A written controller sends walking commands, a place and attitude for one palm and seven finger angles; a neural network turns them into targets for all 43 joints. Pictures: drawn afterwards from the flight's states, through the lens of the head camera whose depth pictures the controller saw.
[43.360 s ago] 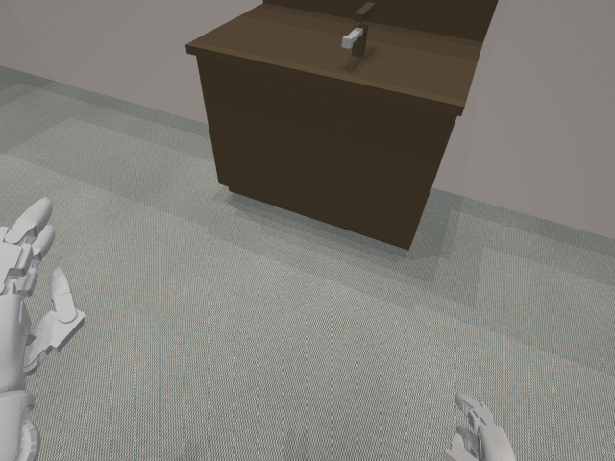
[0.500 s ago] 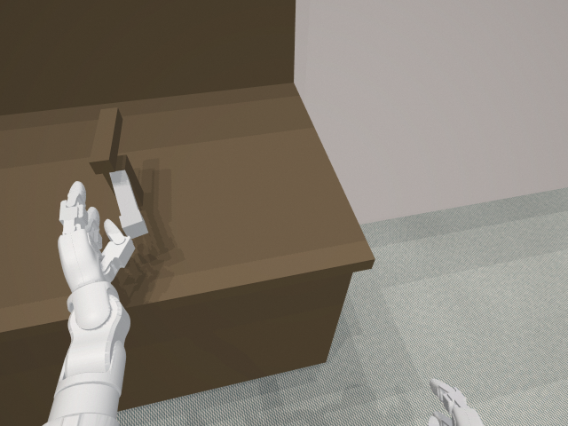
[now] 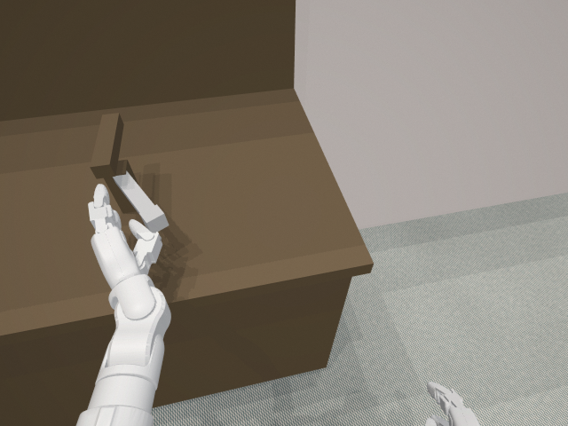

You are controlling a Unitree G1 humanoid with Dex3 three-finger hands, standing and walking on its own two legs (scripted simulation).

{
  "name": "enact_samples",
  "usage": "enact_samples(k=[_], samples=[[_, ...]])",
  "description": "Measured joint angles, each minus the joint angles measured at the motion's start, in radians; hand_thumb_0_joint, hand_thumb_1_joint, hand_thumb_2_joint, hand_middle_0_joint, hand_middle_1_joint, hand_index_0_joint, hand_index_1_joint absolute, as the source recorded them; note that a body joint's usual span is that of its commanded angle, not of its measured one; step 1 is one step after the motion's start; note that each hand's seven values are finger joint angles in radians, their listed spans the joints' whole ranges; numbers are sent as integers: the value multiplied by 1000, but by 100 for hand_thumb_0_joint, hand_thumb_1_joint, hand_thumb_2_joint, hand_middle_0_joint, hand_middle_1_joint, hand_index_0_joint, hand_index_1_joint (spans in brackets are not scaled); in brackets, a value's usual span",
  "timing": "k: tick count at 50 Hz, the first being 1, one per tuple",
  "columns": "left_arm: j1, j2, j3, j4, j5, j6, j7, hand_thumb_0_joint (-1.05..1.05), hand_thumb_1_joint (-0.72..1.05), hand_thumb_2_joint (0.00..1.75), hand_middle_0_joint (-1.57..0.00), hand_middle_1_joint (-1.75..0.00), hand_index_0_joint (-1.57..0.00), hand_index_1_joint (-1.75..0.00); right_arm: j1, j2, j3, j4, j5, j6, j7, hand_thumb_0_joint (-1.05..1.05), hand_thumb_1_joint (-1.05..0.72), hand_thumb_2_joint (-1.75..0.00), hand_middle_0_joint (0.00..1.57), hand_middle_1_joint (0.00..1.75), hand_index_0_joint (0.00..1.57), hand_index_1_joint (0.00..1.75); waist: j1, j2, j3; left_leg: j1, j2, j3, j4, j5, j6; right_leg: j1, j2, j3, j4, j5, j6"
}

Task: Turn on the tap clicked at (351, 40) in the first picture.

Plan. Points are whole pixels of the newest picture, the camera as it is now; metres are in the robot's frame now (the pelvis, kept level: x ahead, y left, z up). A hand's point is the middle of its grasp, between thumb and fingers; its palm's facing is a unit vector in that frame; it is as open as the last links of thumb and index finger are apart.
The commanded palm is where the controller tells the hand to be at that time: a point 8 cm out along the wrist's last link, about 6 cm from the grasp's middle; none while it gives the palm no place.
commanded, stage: push the lever round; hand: left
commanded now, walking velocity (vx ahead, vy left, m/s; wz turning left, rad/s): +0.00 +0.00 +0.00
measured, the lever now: (154, 219) +0.38 +0.22 +0.08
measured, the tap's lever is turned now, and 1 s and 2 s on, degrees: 28 57 75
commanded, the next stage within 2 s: lift the hand up off the lever in 1.74 s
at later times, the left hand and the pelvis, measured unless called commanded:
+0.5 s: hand (179, 231) +0.36 +0.18 +0.08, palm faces +0.68 -0.73 -0.07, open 7.6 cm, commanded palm +0.32 +0.20 +0.08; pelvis +0.00 -0.01 +0.00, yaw +0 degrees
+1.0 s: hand (200, 210) +0.41 +0.16 +0.08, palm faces +0.74 -0.66 -0.09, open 7.7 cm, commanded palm +0.36 +0.17 +0.08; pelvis +0.00 -0.01 +0.00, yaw +0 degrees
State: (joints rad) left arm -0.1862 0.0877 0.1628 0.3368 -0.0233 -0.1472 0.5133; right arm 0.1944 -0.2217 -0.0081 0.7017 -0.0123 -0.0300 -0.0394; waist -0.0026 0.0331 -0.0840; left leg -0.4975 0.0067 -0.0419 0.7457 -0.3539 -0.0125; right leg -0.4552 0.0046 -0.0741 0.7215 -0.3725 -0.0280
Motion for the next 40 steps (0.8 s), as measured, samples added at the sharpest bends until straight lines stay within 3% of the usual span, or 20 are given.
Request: enact_samples(k=[24, 40], samples=[[-101, -82, -46, 76, 66, 54, 201, 2, 94, 92, -15, -15, -15, -15, -42, 20, -12, 26, -23, 52, 3, 1, -90, -89, 20, 30, 20, 30, 2, -3, -5, 6, 3, -9, -10, 11, -9, 7, 4, -9, -5, 6, -9], [-259, -116, -2, 235, 93, 62, 307, 0, 92, 92, -16, -15, -15, -15, -37, 35, -17, 53, -47, 75, 19, 1, -90, -89, 20, 30, 20, 30, -17, -5, -19, -36, 7, -11, 3, 11, -13, -37, 7, -11, 9, 5, -14]])
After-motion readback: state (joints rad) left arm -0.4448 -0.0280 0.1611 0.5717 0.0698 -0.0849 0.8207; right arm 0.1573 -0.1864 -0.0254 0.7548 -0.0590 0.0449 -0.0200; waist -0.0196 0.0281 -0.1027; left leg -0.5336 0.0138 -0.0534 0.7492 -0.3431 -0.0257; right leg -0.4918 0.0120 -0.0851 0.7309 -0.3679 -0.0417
